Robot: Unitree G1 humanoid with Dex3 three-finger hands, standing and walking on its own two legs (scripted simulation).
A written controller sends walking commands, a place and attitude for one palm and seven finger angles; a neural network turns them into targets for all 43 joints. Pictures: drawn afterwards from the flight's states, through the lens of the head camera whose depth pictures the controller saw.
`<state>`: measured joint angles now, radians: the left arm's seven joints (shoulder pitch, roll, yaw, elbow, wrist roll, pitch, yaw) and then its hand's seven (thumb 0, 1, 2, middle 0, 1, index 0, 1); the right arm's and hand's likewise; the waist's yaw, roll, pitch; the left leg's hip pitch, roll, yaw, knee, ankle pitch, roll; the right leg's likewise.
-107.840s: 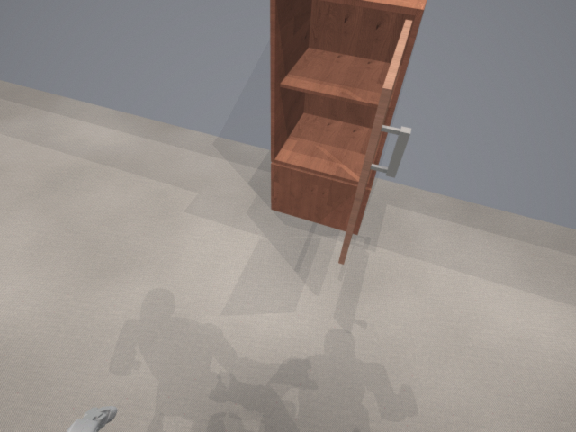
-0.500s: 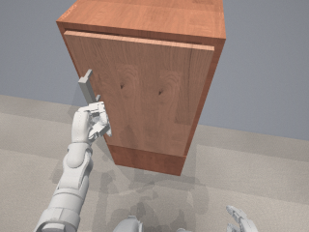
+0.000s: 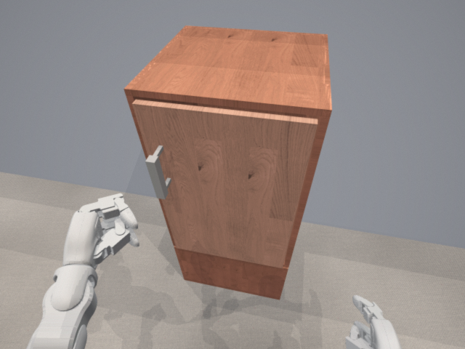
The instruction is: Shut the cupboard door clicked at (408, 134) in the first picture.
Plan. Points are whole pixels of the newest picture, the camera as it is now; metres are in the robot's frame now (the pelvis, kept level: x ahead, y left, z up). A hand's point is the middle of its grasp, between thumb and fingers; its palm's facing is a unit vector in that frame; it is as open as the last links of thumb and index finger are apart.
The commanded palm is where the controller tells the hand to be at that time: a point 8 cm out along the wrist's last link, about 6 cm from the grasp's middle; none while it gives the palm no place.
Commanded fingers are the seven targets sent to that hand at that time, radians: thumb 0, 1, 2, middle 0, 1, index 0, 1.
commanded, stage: draw the hand back to the body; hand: left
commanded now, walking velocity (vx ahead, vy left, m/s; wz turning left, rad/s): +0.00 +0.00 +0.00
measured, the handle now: (161, 172) +0.51 +0.21 -0.01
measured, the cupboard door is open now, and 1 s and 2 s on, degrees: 0 0 0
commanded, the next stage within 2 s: step back with the hand held close in 0.92 s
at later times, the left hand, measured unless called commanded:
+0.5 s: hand (38, 234) +0.23 +0.27 +0.17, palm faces +0.41 -0.82 -0.39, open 5.8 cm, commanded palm +0.17 +0.31 +0.19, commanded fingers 0.00 0.90 0.90 -0.23 -0.33 -0.23 -0.33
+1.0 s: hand (29, 243) +0.20 +0.26 +0.19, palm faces +0.45 -0.80 -0.40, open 7.4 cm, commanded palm +0.15 +0.29 +0.20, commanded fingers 0.00 0.90 0.90 -0.20 -0.30 -0.20 -0.30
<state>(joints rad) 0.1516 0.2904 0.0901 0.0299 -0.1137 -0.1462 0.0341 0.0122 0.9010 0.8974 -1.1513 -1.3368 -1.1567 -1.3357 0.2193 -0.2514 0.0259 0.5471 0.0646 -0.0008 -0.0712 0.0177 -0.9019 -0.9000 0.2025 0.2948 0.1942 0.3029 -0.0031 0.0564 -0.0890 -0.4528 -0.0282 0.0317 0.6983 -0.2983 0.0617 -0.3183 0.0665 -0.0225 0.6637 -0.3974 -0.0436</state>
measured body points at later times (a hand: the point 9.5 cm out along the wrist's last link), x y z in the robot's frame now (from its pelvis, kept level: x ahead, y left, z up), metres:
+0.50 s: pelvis +0.03 +0.01 +0.02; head +0.01 -0.01 +0.47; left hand +0.20 +0.31 +0.19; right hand +0.22 -0.20 -0.06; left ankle +0.04 +0.08 -0.72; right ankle -0.03 -0.09 -0.72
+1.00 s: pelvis +0.02 -0.01 +0.02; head -0.02 -0.03 +0.47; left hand +0.17 +0.30 +0.21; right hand +0.20 -0.23 -0.06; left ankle +0.04 +0.08 -0.72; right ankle -0.03 -0.09 -0.72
